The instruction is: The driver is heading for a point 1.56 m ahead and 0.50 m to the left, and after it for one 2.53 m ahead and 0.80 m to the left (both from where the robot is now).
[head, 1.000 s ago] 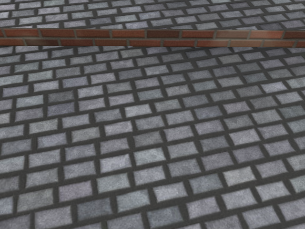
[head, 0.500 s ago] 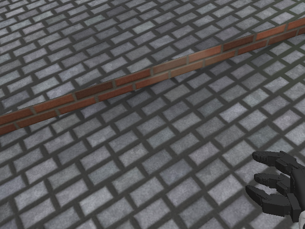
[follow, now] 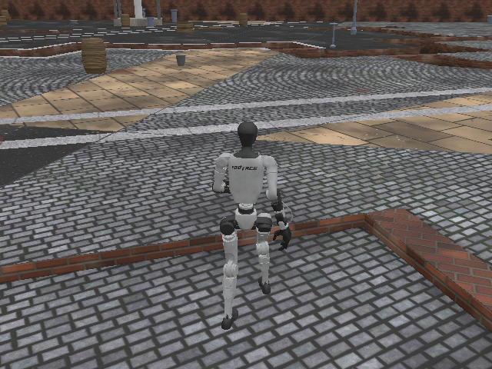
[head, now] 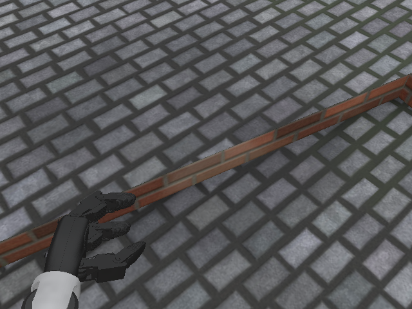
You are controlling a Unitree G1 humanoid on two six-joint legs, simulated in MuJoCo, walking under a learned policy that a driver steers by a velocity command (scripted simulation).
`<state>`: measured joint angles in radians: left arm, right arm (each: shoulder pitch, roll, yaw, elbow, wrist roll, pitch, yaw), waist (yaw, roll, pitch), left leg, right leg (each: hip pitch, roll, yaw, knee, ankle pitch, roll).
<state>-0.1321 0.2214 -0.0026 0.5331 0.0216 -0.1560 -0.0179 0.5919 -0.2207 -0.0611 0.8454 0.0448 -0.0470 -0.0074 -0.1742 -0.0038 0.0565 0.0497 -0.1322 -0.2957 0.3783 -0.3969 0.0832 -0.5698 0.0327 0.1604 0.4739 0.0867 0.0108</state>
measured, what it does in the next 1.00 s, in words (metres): walks ahead, turning left: right foot, then left foot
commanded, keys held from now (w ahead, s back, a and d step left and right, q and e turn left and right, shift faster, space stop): q+shift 0.54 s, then shift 0.02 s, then e+shift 0.44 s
